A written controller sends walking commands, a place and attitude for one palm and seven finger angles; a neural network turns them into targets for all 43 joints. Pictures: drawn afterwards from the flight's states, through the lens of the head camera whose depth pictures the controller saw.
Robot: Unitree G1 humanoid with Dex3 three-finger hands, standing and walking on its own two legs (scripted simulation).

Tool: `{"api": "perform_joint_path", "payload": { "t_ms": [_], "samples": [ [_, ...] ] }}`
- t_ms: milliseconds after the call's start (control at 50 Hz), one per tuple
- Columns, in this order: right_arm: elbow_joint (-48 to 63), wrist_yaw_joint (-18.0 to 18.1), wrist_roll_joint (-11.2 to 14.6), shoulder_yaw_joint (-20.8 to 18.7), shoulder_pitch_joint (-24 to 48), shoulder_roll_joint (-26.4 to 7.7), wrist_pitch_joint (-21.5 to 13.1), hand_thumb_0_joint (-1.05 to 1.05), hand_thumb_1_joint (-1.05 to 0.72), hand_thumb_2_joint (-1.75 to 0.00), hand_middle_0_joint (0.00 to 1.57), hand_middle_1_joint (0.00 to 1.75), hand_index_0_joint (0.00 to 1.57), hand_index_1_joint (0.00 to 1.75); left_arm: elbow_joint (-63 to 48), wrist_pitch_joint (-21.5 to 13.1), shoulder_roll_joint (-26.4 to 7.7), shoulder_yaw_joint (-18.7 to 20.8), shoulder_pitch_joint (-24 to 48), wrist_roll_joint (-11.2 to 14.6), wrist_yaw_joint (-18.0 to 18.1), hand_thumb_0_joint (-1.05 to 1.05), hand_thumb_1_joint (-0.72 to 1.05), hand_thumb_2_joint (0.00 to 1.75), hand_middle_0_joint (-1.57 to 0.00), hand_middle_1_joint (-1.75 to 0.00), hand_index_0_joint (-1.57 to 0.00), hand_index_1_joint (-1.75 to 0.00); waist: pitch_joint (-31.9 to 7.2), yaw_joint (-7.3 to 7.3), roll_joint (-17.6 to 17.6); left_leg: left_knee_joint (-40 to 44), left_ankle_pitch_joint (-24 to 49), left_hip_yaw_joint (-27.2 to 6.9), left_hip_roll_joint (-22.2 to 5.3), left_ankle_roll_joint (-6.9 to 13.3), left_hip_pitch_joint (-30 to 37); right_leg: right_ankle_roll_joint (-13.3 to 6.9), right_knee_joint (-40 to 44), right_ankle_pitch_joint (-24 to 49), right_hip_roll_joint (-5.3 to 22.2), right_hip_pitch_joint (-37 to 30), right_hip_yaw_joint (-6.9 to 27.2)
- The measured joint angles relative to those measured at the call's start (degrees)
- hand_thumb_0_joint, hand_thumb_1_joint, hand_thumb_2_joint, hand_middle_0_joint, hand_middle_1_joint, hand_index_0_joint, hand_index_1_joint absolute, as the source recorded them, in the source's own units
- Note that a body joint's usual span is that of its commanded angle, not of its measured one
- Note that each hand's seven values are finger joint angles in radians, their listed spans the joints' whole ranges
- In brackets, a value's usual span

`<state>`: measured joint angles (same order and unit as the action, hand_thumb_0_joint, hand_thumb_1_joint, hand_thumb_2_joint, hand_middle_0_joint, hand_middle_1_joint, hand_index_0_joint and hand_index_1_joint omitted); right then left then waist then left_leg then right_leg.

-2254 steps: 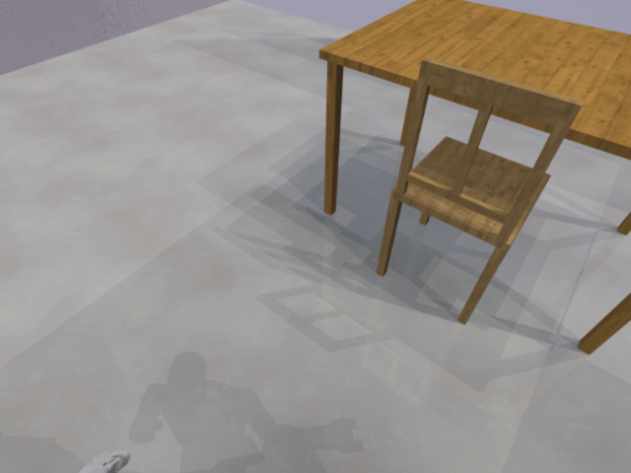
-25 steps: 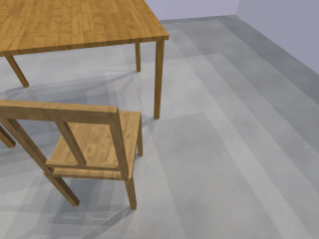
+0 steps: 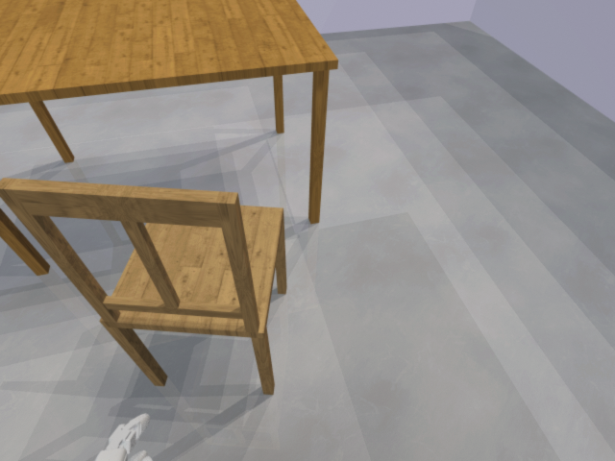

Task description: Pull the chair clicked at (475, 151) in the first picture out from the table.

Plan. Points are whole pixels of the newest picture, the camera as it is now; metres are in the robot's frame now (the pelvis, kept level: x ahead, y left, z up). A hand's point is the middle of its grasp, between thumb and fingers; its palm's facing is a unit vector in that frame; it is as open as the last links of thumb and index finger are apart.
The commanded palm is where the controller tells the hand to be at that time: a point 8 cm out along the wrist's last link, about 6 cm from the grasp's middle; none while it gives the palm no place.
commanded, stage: raise the hand toward the chair's back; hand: left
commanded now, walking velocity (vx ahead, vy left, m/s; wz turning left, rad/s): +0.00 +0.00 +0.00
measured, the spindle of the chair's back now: (154, 266) +0.45 +0.31 -0.10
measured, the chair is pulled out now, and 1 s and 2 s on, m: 0.47 0.47 0.47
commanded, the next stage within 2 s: aim the fingers beside a spindle in 1.98 s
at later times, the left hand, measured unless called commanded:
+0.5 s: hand out of the picture +0.13 +0.16 -0.03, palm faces +0.06 -1.00 -0.07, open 11.0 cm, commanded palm +0.13 +0.22 -0.05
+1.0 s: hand (186, 429) +0.17 +0.17 -0.06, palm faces -0.08 -1.00 -0.02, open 15.2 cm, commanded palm +0.16 +0.24 -0.04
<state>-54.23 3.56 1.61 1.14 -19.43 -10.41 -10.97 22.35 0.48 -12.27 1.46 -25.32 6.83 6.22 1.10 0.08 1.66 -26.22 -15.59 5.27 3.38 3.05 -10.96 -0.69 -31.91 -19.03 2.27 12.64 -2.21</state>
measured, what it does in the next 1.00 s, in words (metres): lowers itself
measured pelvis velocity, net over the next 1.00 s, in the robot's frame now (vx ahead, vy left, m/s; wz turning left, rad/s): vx -0.04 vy -0.01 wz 0.02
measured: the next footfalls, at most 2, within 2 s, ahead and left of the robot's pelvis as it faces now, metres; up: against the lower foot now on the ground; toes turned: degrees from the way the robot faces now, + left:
none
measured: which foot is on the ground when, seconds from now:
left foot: down 0.00-1.00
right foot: down 0.00-1.00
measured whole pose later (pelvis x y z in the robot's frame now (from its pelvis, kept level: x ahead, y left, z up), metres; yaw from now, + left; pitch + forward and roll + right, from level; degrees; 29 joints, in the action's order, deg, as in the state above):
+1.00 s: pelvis -0.04 -0.01 -0.09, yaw +1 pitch +17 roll -2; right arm -32.5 3.7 2.0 -1.8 -12.8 -15.1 -11.7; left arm 4.0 -23.9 -14.4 8.0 -20.8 16.0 -18.8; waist -7.5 1.0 -1.3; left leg -67.5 -29.7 1.4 -1.2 2.4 -54.4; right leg -2.5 -65.0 -30.4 -0.2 51.3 -6.6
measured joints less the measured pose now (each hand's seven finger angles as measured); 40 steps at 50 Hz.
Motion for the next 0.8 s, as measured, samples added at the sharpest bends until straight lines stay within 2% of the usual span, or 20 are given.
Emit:
{"api": "perform_joint_path", "payload": {
  "t_ms": [40,100,160,200,220,260,300,340,400,460,500,520,560,600,640,660,680,720,760,800],
  "samples": [
    [3.7,-0.3,0.0,-0.7,0.4,-2.0,-2.0,0.01,-0.92,-0.90,0.20,0.30,0.20,0.30,-7.5,-2.6,0.0,0.5,2.9,1.5,-0.5,0.03,0.91,0.88,-0.19,-0.30,-0.20,-0.29,-1.4,1.05,-1.9,-3.6,-0.9,-1.1,0.2,0.3,-3.3,0.6,-1.7,-1.1,0.4,1.9,-1.1],
    [8.5,-1.1,-0.9,-1.7,3.3,-4.3,-3.0,0.01,-0.92,-0.90,0.20,0.30,0.20,0.30,-10.4,-11.7,1.4,2.3,8.7,3.0,-4.5,0.02,0.85,0.86,-0.18,-0.29,-0.19,-0.29,-5.3,2.49,-4.0,-11.1,-3.2,-1.8,-0.7,0.2,-11.7,0.2,-7.0,-2.2,0.0,9.1,-2.1],
    [13.1,-2.6,-1.2,-2.8,6.9,-4.0,-2.9,0.01,-0.91,-0.90,0.20,0.30,0.20,0.30,-10.7,-22.3,2.8,3.7,10.8,5.9,-13.2,0.01,0.79,0.84,-0.17,-0.28,-0.18,-0.28,-8.0,2.46,-1.8,-18.5,-5.8,-0.8,-1.9,-0.2,-20.0,-0.7,-14.7,-4.5,-0.8,17.9,-1.2],
    [16.9,-3.6,-1.1,-3.4,8.5,-4.0,-2.6,0.01,-0.91,-0.90,0.20,0.30,0.20,0.30,-9.8,-27.8,3.5,3.8,9.8,7.0,-20.1,0.01,0.74,0.82,-0.17,-0.27,-0.18,-0.27,-8.6,2.40,0.2,-23.2,-7.4,-0.7,-2.7,-0.7,-24.5,-1.5,-19.3,-5.9,-1.3,22.5,-1.1],
    [18.8,-3.9,-1.0,-3.7,9.1,-4.2,-2.4,0.01,-0.91,-0.90,0.20,0.30,0.20,0.30,-8.9,-29.5,3.7,3.9,8.9,6.8,-22.7,0.00,0.72,0.81,-0.17,-0.27,-0.18,-0.27,-8.7,2.24,1.0,-25.6,-8.2,-0.8,-3.0,-0.9,-26.7,-1.7,-21.6,-6.7,-1.5,24.6,-1.3],
    [22.3,-4.1,-0.9,-4.5,10.1,-4.9,-1.7,0.01,-0.91,-0.90,0.20,0.30,0.20,0.30,-7.1,-30.1,3.5,4.1,6.5,6.1,-25.3,0.00,0.66,0.79,-0.17,-0.26,-0.18,-0.26,-8.8,1.64,1.9,-30.2,-9.7,-1.2,-3.5,-1.2,-30.9,-2.2,-25.9,-8.3,-1.7,28.6,-1.8],
    [25.2,-4.0,-0.9,-5.0,10.9,-5.7,-0.9,0.01,-0.91,-0.90,0.20,0.30,0.20,0.30,-7.0,-29.2,2.8,4.7,3.5,5.9,-24.9,0.00,0.61,0.77,-0.17,-0.26,-0.18,-0.25,-8.6,0.76,2.5,-34.5,-11.1,-1.8,-3.9,-1.6,-35.0,-2.7,-29.8,-9.7,-1.9,32.3,-2.5],
    [26.8,-3.6,-1.2,-5.4,11.4,-6.0,-0.7,0.01,-0.91,-0.90,0.20,0.30,0.20,0.30,-9.3,-29.3,2.0,5.7,0.2,6.0,-22.7,0.01,0.56,0.75,-0.17,-0.25,-0.17,-0.25,-8.4,-0.29,2.3,-38.3,-12.3,-2.8,-4.3,-2.0,-38.6,-3.2,-32.9,-10.9,-2.1,35.3,-3.5],
    [26.6,-2.5,-1.6,-4.9,12.1,-5.5,-0.8,0.01,-0.91,-0.90,0.20,0.30,0.20,0.30,-16.4,-33.0,0.4,7.3,-2.9,7.2,-19.2,0.01,0.49,0.73,-0.16,-0.24,-0.17,-0.24,-8.6,-1.81,1.2,-43.1,-13.6,-4.9,-4.8,-2.5,-42.9,-3.9,-36.2,-12.1,-2.4,38.4,-5.6],
    [24.6,-1.7,-1.4,-2.8,12.5,-4.8,-1.7,0.01,-0.91,-0.90,0.20,0.30,0.20,0.30,-22.5,-37.3,-0.5,7.1,-1.4,9.3,-19.8,0.01,0.42,0.70,-0.15,-0.23,-0.15,-0.23,-8.8,-2.72,-1.1,-46.2,-14.4,-6.8,-4.9,-2.8,-45.8,-4.2,-38.1,-12.8,-2.5,40.1,-7.5],
    [23.4,-1.4,-0.9,-1.0,12.6,-3.9,-2.0,0.01,-0.91,-0.90,0.20,0.30,0.20,0.30,-23.7,-37.4,-1.0,5.7,2.2,9.9,-22.6,0.01,0.37,0.68,-0.14,-0.22,-0.14,-0.22,-8.6,-2.76,-2.7,-47.2,-14.4,-7.5,-4.8,-2.8,-47.0,-4.1,-38.6,-12.9,-2.5,40.7,-8.1],
    [23.1,-1.2,-0.5,-0.1,12.4,-3.3,-1.9,0.01,-0.91,-0.90,0.20,0.30,0.20,0.30,-23.3,-36.1,-1.4,4.8,4.2,9.6,-24.2,0.01,0.35,0.67,-0.13,-0.22,-0.14,-0.21,-8.6,-2.60,-3.3,-47.3,-14.3,-7.5,-4.9,-2.8,-47.3,-4.1,-38.7,-12.8,-2.5,41.1,-8.1],
    [22.8,-0.8,0.3,1.4,11.6,-1.8,-1.1,0.01,-0.91,-0.90,0.20,0.30,0.20,0.30,-20.8,-30.6,-2.3,3.5,8.2,8.9,-27.4,0.01,0.30,0.65,-0.13,-0.21,-0.14,-0.21,-8.3,-1.90,-4.0,-46.8,-13.9,-7.1,-5.0,-2.6,-47.3,-3.9,-38.3,-12.3,-2.6,41.4,-7.7],
    [23.1,-0.6,0.8,2.3,10.2,-0.5,0.4,0.01,-0.91,-0.90,0.20,0.30,0.20,0.30,-18.3,-22.9,-2.9,3.1,10.7,8.6,-29.0,0.00,0.26,0.63,-0.13,-0.20,-0.13,-0.20,-7.9,-0.74,-4.2,-45.3,-13.4,-6.3,-5.0,-2.6,-46.4,-3.8,-37.3,-11.7,-2.7,40.9,-6.9],
    [23.3,-0.4,0.9,2.5,8.4,0.5,1.6,0.01,-0.91,-0.90,0.20,0.30,0.20,0.30,-17.0,-16.7,-2.6,4.0,10.8,9.1,-28.0,0.00,0.21,0.61,-0.13,-0.20,-0.13,-0.19,-7.5,0.49,-4.2,-43.3,-12.9,-5.4,-5.1,-2.4,-44.7,-3.6,-35.7,-11.1,-2.8,39.8,-6.0],
    [23.3,-0.3,0.8,2.2,7.4,0.7,1.9,0.01,-0.91,-0.90,0.21,0.30,0.20,0.30,-17.1,-15.0,-2.2,4.9,10.1,9.6,-26.6,0.00,0.19,0.60,-0.13,-0.19,-0.13,-0.19,-7.5,0.95,-4.1,-42.3,-12.8,-5.0,-5.3,-2.3,-43.9,-3.5,-34.8,-10.8,-3.0,39.2,-5.6],
    [23.2,-0.3,0.7,1.8,6.4,0.9,2.1,0.01,-0.91,-0.90,0.21,0.30,0.20,0.30,-17.7,-14.3,-1.5,6.0,9.0,10.0,-24.7,0.00,0.16,0.59,-0.13,-0.19,-0.13,-0.19,-7.6,1.27,-4.0,-41.4,-12.7,-4.6,-5.4,-2.3,-43.1,-3.4,-34.0,-10.5,-3.1,38.6,-5.2],
    [22.4,-0.4,0.4,0.6,4.5,0.8,1.9,0.01,-0.91,-0.90,0.21,0.30,0.20,0.30,-19.7,-16.0,-0.3,8.1,6.4,10.4,-20.9,0.00,0.12,0.57,-0.12,-0.18,-0.13,-0.18,-8.0,1.41,-3.6,-39.9,-12.6,-4.1,-5.5,-2.2,-41.8,-3.2,-32.6,-10.2,-3.3,37.6,-4.7],
    [21.1,-0.6,-0.1,-0.7,3.2,0.2,1.6,0.01,-0.91,-0.90,0.21,0.30,0.20,0.30,-21.5,-20.0,0.2,9.7,4.2,9.7,-18.3,0.00,0.07,0.55,-0.12,-0.17,-0.12,-0.17,-8.8,1.09,-3.2,-39.1,-12.6,-3.9,-5.4,-2.1,-41.3,-3.1,-31.8,-10.2,-3.3,37.1,-4.4],
    [20.1,-1.0,-0.5,-1.7,2.6,-1.1,1.2,0.01,-0.91,-0.90,0.20,0.30,0.20,0.30,-22.0,-24.4,-0.1,10.2,3.0,8.8,-17.6,0.00,0.03,0.53,-0.11,-0.17,-0.12,-0.16,-9.4,0.90,-3.3,-39.3,-12.8,-4.2,-5.1,-1.9,-41.6,-2.9,-31.7,-10.4,-3.0,37.1,-4.7]
  ]
}}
